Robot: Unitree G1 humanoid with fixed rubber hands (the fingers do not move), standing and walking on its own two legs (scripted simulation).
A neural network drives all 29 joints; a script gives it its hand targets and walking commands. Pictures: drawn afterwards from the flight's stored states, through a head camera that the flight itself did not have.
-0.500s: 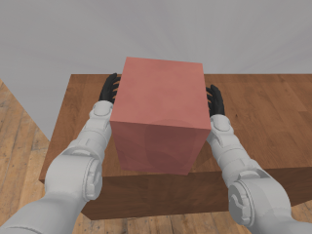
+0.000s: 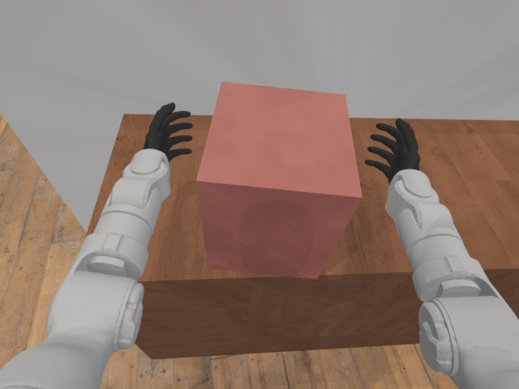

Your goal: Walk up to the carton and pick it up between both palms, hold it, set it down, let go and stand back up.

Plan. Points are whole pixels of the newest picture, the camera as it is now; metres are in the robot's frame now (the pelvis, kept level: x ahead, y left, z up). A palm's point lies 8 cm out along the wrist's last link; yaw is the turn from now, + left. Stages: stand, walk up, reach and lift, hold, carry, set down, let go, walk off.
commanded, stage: set down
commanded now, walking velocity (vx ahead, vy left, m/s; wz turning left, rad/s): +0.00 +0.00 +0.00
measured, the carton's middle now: (272, 187) +0.43 -0.01 +0.05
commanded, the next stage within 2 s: none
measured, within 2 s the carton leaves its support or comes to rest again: neither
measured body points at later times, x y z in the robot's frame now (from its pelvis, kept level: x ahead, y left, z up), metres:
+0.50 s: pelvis +0.00 -0.01 +0.01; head +0.01 +0.03 +0.46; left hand +0.46 +0.19 +0.20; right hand +0.43 -0.18 +0.18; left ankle +0.05 +0.10 -0.73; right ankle +0.01 -0.15 -0.73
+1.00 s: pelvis +0.00 -0.01 +0.01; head +0.03 +0.01 +0.46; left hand +0.38 +0.19 +0.09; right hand +0.35 -0.21 +0.09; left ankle +0.05 +0.10 -0.73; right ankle +0.01 -0.15 -0.73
